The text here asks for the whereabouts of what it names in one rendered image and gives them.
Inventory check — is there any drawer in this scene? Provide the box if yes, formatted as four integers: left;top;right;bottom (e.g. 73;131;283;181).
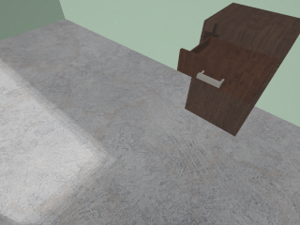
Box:
177;36;278;104

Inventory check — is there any handle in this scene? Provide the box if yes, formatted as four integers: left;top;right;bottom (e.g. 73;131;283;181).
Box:
196;70;225;88

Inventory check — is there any cabinet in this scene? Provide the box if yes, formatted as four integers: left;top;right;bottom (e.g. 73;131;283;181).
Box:
185;3;300;137

